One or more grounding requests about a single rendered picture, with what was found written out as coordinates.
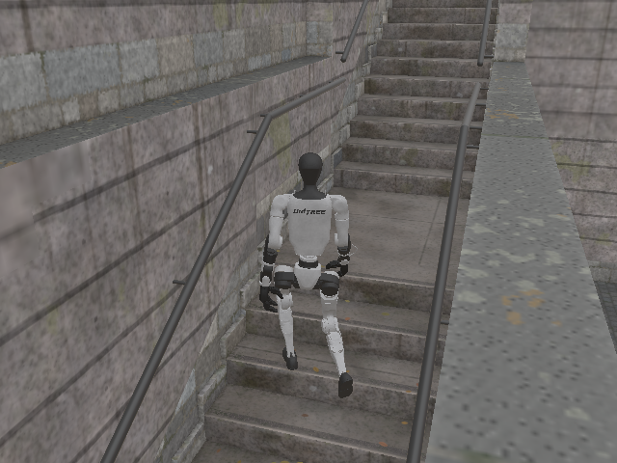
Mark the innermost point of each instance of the robot right hand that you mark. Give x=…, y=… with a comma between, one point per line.
x=335, y=264

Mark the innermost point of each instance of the robot torso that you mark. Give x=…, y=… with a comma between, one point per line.
x=309, y=224

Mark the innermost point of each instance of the robot left hand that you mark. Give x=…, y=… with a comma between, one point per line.
x=265, y=298

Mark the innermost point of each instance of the robot left upper arm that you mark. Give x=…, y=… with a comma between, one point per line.
x=279, y=204

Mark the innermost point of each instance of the robot right forearm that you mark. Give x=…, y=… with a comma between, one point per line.
x=344, y=253

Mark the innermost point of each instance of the left robot shin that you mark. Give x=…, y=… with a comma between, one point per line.
x=286, y=322

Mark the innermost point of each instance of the robot right upper arm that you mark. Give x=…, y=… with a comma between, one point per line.
x=340, y=206

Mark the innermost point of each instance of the robot left forearm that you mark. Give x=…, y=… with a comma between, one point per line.
x=268, y=264

